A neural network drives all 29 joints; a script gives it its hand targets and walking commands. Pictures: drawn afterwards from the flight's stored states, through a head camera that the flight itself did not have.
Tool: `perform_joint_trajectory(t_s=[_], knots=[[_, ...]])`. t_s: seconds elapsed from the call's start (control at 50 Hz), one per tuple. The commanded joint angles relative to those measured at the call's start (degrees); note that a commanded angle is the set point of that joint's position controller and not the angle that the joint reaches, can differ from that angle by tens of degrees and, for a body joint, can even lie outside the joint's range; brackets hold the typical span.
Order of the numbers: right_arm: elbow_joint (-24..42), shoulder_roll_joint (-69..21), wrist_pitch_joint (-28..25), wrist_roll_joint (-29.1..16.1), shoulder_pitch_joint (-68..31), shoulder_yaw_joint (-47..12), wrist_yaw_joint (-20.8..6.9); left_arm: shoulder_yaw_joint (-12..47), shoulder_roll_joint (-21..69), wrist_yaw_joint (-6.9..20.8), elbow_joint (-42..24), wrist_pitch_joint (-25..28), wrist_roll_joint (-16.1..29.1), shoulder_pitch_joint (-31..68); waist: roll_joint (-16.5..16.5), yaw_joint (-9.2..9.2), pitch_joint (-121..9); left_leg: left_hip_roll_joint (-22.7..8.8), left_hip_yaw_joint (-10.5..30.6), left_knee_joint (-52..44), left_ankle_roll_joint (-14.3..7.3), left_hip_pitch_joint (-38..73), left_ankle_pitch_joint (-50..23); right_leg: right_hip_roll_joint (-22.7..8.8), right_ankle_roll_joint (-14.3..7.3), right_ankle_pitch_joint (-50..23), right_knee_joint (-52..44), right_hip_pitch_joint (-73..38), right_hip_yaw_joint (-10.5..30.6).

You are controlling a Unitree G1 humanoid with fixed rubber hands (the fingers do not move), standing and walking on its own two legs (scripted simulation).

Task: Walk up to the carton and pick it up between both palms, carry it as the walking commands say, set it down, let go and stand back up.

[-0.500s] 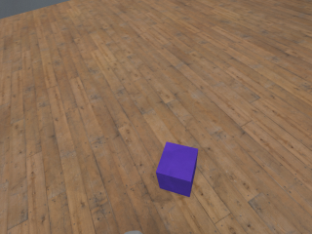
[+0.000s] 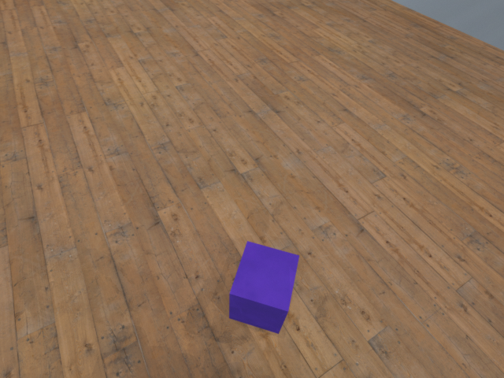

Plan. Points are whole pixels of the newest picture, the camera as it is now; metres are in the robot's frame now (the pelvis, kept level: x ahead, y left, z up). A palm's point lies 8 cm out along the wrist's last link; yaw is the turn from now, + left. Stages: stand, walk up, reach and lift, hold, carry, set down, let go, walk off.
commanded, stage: walk up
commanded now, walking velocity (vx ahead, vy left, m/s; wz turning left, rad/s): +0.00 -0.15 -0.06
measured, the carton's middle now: (263, 287) +0.54 -0.05 -0.65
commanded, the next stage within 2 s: none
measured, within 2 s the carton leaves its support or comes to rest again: neither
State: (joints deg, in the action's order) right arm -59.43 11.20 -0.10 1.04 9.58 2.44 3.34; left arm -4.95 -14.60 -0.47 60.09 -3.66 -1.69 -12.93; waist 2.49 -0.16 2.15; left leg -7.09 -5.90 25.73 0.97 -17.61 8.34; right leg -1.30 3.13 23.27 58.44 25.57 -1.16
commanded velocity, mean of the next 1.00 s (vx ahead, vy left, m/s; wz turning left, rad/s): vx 0.11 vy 0.08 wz -0.15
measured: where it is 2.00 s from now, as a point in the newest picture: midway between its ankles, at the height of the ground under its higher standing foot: outside the picture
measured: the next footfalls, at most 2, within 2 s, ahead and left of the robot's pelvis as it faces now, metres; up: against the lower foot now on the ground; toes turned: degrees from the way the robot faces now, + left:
right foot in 0.18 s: +0.04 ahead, -0.18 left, +0.00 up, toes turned -3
left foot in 0.42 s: +0.03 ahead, +0.06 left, +0.00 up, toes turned +4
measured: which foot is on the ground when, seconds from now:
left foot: down 0.00-0.18, up 0.20-0.40, down 0.42-0.58, up 0.60-0.90, down 0.92-1.00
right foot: up 0.00-0.16, down 0.18-0.92, up 0.94-1.00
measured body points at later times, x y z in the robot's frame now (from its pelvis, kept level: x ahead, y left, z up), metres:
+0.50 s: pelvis -0.01 -0.06 +0.00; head +0.00 -0.07 +0.45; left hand +0.05 +0.17 -0.15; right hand +0.01 -0.30 -0.16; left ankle -0.01 +0.06 -0.74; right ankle +0.00 -0.18 -0.74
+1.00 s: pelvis +0.05 +0.05 +0.00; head +0.07 +0.05 +0.45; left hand +0.08 +0.34 -0.14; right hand +0.06 -0.22 -0.14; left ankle +0.05 +0.17 -0.74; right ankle +0.00 -0.13 -0.69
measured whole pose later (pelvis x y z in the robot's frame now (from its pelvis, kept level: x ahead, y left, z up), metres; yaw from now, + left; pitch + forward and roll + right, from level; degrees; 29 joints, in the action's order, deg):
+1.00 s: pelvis +0.05 +0.05 +0.00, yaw -9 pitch +1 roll +0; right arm -54.9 13.6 -0.8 1.6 15.4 1.8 -0.8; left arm -4.3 -17.8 -0.4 56.8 -0.9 -2.6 -20.2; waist 1.5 -1.9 0.6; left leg -3.1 -7.0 26.3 0.8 -12.1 15.0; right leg -5.0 0.4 25.3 52.0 23.4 4.7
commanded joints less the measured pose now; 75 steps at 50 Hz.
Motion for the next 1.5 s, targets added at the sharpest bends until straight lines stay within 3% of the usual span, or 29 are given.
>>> perform_joint_trajectory(t_s=[0.0, 0.08, 0.12, 0.16, 0.18, 0.22, 0.32, 0.42, 0.44, 0.56, 0.58, 0.6, 0.62, 0.7, 0.8, 0.84, 0.88, 0.92, 0.96, 1.04, 1.14, 1.22, 1.26, 1.28, 1.3, 1.32, 1.38, 1.44, 1.48], knots=[[1.56, 9.84, 0.04, 0.38, 1.47, 1.91, 0.13, -0.03, -0.76, 0.76, -2.26, -0.74, 0.13, -3.3, -15.74, -0.06, -1.72, -12.3, 9.41, -10.82, -7.54, 1.81, 0.08, -1.56, 0.33, -0.93, -2.49, 1.13, 0.73], [1.54, 11.82, 0.41, 1.16, 2.39, 2.33, -1.0, 0.81, -0.29, 0.69, -3.67, 0.02, 1.04, -1.01, -18.55, 1.57, -2.33, -12.07, 10.52, -11.67, -8.24, 0.69, 3.38, -0.22, -1.0, -0.21, -18.94, -7.35, -1.17], [0.95, 10.21, 1.07, 0.37, 0.18, 1.93, -2.09, 1.72, 1.33, 0.27, -2.23, 1.82, 1.55, -4.88, -17.67, -1.38, -3.72, -6.89, 6.66, -8.88, -5.36, -1.58, 6.85, 0.76, -1.48, -11.95, -34.37, -18.54, -3.58], [0.61, 4.24, 1.12, 0.23, 4.63, 0.06, -2.72, 0.74, -4.99, -0.27, -0.96, 3.74, -0.05, -7.68, 2.04, -2.09, -3.61, 0.57, 1.49, 4.19, -0.57, -5.54, 10.35, -11.33, -2.29, -9.18, -45.34, -22.11, 8.55], [2.04, 2.12, 1.55, -0.12, 4.93, -0.65, -2.45, 0.62, -10.33, -0.19, -3.31, 3.84, -0.09, -2.21, 15.7, -1.51, -0.88, 4.79, 0.29, 9.2, 1.71, -7.29, 20.18, -20.37, -7.24, -6.17, -50.8, -12.72, 19.92], [0.74, 4.85, 3.07, -0.77, 5.08, 0.08, -2.85, 2.02, -6.01, -0.06, -3.75, 3.82, 0.04, 4.84, 12.19, 1.29, 2.67, 3.88, 5.98, 15.06, 0.09, -0.18, 15.86, -14.69, -8.56, -0.46, -51.57, -5.02, 13.15], [-2.03, 3.8, 1.53, -0.7, 7.17, -0.32, -2.22, 2.51, -3.44, -0.92, -1.67, 4.87, 1.21, 1.9, 7.34, 0.2, -0.81, 4.94, 4.46, 8.61, 0.75, 0.49, 13.38, -11.73, -9.77, -28.58, -43.15, -17.95, 5.96], [-2.43, 5.81, -0.22, -0.47, 8.5, -0.26, -1.21, 2.92, -0.34, -1.23, 0.32, 4.51, 1.3, -1.88, 0.0, 0.18, -2.64, -2.2, 7.91, -9.19, -0.47, 15.16, -11.61, -6.2, -5.72, -20.75, -38.3, -13.24, 3.74], [-2.56, 5.8, -0.36, -0.8, 6.76, -0.45, -1.69, 3.09, 1.22, -1.14, 0.58, 4.11, 1.84, -1.84, -6.12, -0.14, -0.43, -1.98, 8.37, -8.53, -1.33, 11.3, -10.4, -4.0, -4.29, -15.04, -40.21, -14.43, 1.9], [-4.99, 5.62, -0.68, 0.58, 7.24, -0.81, -2.02, 1.03, -2.35, -1.24, 3.33, 4.25, 0.15, -4.92, -6.81, -0.09, 2.77, -1.05, 6.3, -9.55, -1.05, 5.35, 5.51, -5.61, -3.92, -10.36, -39.03, -16.2, 1.79], [-1.21, 11.13, 1.71, 1.63, 4.47, 2.04, -3.19, -1.42, -11.11, -2.2, 4.51, 3.29, -0.99, -17.36, -10.64, -3.97, 2.79, 5.92, -4.27, 9.0, 0.67, -4.74, 17.68, -16.39, -10.23, 11.17, -44.35, -19.71, 22.78], [2.04, 8.2, 2.65, 2.67, 1.74, 1.27, -4.03, -2.09, -15.81, -3.16, 4.96, 2.43, -1.6, -19.08, 0.42, -5.99, 5.35, 4.8, 2.33, 24.19, 1.43, -18.38, 22.07, -26.68, -14.44, 23.52, -51.91, -18.97, 37.95], [3.02, 6.39, 2.47, 2.58, 2.31, 1.13, -4.45, -1.58, -14.27, -3.62, 3.13, 2.38, -1.12, -15.65, 2.19, -3.94, 6.23, 2.17, 7.19, 31.75, 1.4, -20.37, 19.18, -26.88, -14.44, 25.73, -53.04, -15.6, 38.27], [3.68, 5.09, 1.31, 1.59, 2.9, 0.82, -4.95, -0.75, -8.09, -2.33, -0.21, 4.18, -1.0, -7.51, 6.3, -1.02, 4.34, 3.13, 4.76, 25.88, 2.93, -11.2, 11.21, -15.36, -9.71, 6.47, -48.97, -8.98, 19.24], [8.12, 5.71, 1.85, 0.62, -1.58, 0.59, -6.52, -2.16, -12.49, -1.88, -0.94, 4.14, -0.92, -10.0, 14.44, -2.52, 1.86, 5.05, 1.21, 13.28, 3.41, -3.43, 14.68, -15.3, -9.78, 11.2, -48.93, -6.92, 18.58], [7.55, 5.13, 1.23, -0.09, 3.59, 0.35, -5.86, -1.44, -12.4, -1.21, -2.81, 4.13, -0.51, -5.95, 14.38, 1.2, 0.58, 6.32, -1.87, 3.38, 3.11, 8.94, 9.86, -11.82, -8.01, 9.38, -46.42, -1.27, 13.85], [3.85, 8.55, 0.36, -0.66, 14.35, 1.25, -4.12, -0.02, -9.62, -0.62, -4.3, 4.36, -0.67, -6.24, 5.43, 4.86, -2.86, 6.13, -2.54, -4.24, 2.1, 22.04, 6.67, -5.73, -6.39, 9.0, -35.7, 3.54, 9.94], [3.31, 18.59, -0.85, 0.27, 21.13, 2.78, -3.47, 2.18, -1.11, -0.23, -8.98, 4.36, -1.54, -5.63, -17.65, 5.25, -3.83, -18.43, 26.8, -20.28, -2.69, 22.58, 31.47, 1.89, -2.92, 12.7, -5.28, 15.72, 1.43], [5.3, 14.48, -1.23, 1.1, 13.05, 1.65, -3.67, 0.92, -4.14, 0.5, -8.88, 3.38, -0.83, -3.66, -10.39, 1.65, 3.51, -17.32, 26.87, -21.63, -4.62, 10.53, 34.6, -3.88, -3.52, 3.27, 3.31, 13.85, 5.13], [5.26, 7.01, -3.52, 0.4, 10.65, 0.05, -3.38, 1.27, -2.51, 2.34, -7.38, 4.07, -0.39, -5.92, -11.56, -0.71, 4.96, -6.62, 7.37, -17.75, -3.75, 12.27, -1.06, -3.99, -2.63, -7.53, 2.34, 7.8, -0.01], [0.43, 6.08, -3.31, 0.39, 17.23, 0.2, -2.45, 2.72, 0.99, 1.69, -11.74, 4.28, 0.09, 5.38, -13.43, 2.54, 4.01, -6.4, 1.77, -11.43, -8.12, 17.0, -24.61, -1.99, -3.33, -4.61, -13.87, 3.69, -4.34], [-0.25, 7.71, -1.92, 0.38, 15.24, 0.25, -0.84, 0.98, -0.13, -0.32, -9.13, 4.18, 1.54, 0.93, -10.0, -0.41, -0.91, -7.53, 1.5, 1.67, -5.41, 17.1, -56.46, 1.69, -4.15, -13.81, -30.35, -9.88, -5.43], [2.41, 7.68, -2.85, 0.02, 14.07, 0.33, -0.87, -0.91, -5.22, -0.48, -6.93, 3.98, 0.69, -3.43, -3.72, -2.02, -7.89, -7.34, 2.1, 12.03, -1.69, 9.0, -45.97, -4.48, -7.25, -40.92, -33.52, -23.95, 0.09], [3.44, 4.34, -2.67, -0.99, 15.87, -0.08, -1.0, -1.78, -8.29, -0.41, -6.53, 4.17, 0.56, -5.18, 3.6, -2.92, -13.1, -1.25, -0.88, 22.3, 1.81, -0.96, -18.7, -13.98, -13.72, -69.03, -29.71, -34.14, 7.27], [2.27, 3.45, -1.46, -1.12, 15.41, 0.72, -0.75, -0.85, -7.1, -0.73, -5.25, 4.16, 0.84, -5.81, 7.78, -3.28, -15.85, 4.49, -0.31, 33.02, 2.72, -5.48, 24.73, -21.97, -20.01, -79.33, -31.75, -36.11, 13.73], [2.68, 3.11, -0.36, -0.41, 14.39, 0.52, -0.54, -0.54, -5.4, -1.09, -5.47, 4.25, 1.12, -2.73, 3.59, -1.19, -13.56, 3.26, 3.47, 35.64, 2.48, -4.53, 29.88, -21.68, -20.36, -74.1, -32.85, -30.11, 11.87], [2.17, 1.44, 1.05, 0.02, 13.24, -0.18, -0.42, 0.5, -1.35, -1.84, -6.37, 2.42, 0.41, 6.07, 5.09, 1.89, -1.99, 2.39, 3.33, 24.97, 0.94, -2.58, 23.46, -12.85, -14.92, -49.1, -37.18, -15.34, 2.47], [0.7, -1.1, 1.5, -0.67, 13.08, -0.93, -1.23, 2.21, 0.32, -1.74, -5.25, 3.51, 0.18, 3.76, 2.7, 1.7, -4.67, 3.6, 2.41, 17.28, 0.62, 2.45, 17.23, -13.67, -14.56, -38.71, -39.81, -14.94, 4.53], [0.91, 1.2, 1.63, -0.71, 14.44, -0.4, -0.94, 1.15, -2.92, -1.54, -4.51, 2.52, 0.81, 5.34, 9.06, 3.89, -4.01, 3.19, 1.37, 10.2, 0.83, 7.04, 9.55, -10.24, -11.77, -28.86, -39.0, -10.85, 2.55]])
